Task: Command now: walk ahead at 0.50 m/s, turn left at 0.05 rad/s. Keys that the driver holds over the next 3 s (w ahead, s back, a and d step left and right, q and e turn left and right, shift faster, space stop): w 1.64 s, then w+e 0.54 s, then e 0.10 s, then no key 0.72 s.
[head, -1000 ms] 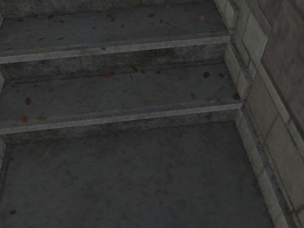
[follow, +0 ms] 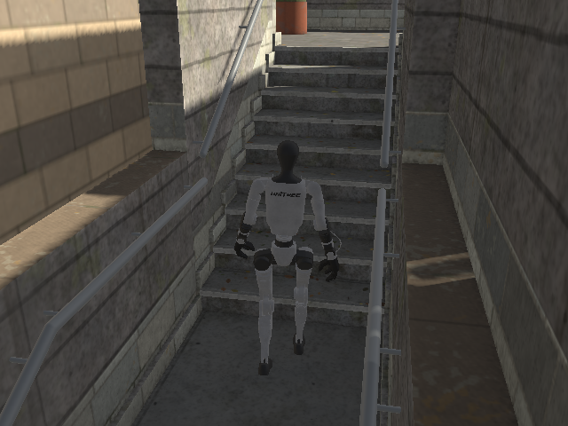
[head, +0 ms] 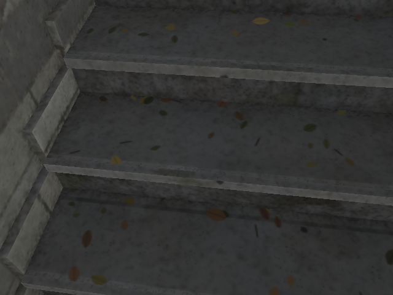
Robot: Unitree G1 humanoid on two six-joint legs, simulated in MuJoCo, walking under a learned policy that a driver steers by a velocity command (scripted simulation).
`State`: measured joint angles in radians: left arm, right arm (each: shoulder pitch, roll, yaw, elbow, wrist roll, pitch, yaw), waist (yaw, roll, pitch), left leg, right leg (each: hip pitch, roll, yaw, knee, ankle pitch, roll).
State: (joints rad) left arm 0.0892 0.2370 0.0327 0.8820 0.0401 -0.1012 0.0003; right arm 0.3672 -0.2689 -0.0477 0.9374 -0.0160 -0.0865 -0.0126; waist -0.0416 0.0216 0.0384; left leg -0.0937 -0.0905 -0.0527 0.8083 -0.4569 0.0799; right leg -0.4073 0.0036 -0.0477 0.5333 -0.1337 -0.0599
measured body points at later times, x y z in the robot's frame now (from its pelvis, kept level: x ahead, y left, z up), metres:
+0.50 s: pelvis +0.22 +0.02 +0.01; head +0.21 +0.03 +0.45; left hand +0.28 +0.25 -0.15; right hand +0.26 -0.23 -0.13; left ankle +0.24 +0.09 -0.73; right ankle +0.13 -0.09 -0.59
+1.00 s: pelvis +0.44 -0.02 +0.12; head +0.45 -0.01 +0.57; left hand +0.47 +0.21 -0.03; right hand +0.52 -0.26 -0.01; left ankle +0.43 +0.17 -0.33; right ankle +0.48 -0.07 -0.56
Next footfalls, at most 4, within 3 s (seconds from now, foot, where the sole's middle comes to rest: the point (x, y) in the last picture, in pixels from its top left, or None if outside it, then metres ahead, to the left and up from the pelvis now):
0.42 left None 0.28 0.09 -0.77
0.82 right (235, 262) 0.52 -0.08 -0.60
1.40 left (168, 142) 0.86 0.11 -0.43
1.90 right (237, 43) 1.13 -0.14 -0.26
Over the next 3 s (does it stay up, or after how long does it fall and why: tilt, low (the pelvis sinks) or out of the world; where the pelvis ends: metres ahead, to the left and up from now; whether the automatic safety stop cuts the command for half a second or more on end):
stays up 1.35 -0.12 0.67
